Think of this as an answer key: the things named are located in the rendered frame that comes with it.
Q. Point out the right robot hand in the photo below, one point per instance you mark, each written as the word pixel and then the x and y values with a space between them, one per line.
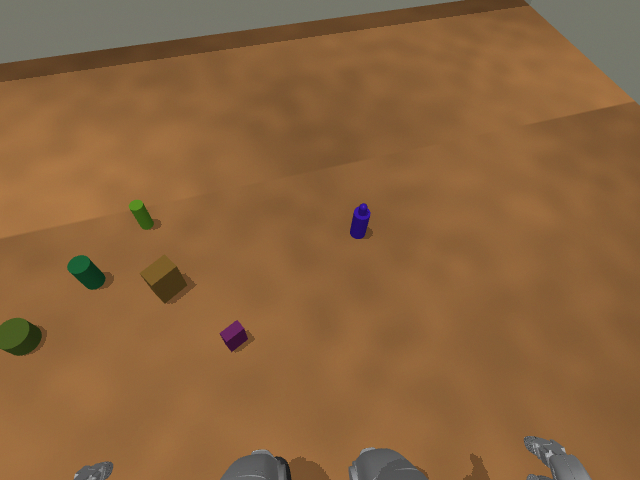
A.
pixel 553 455

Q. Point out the left robot foot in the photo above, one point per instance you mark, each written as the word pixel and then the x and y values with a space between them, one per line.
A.
pixel 283 461

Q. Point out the left robot hand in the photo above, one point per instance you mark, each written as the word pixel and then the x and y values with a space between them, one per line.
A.
pixel 99 471

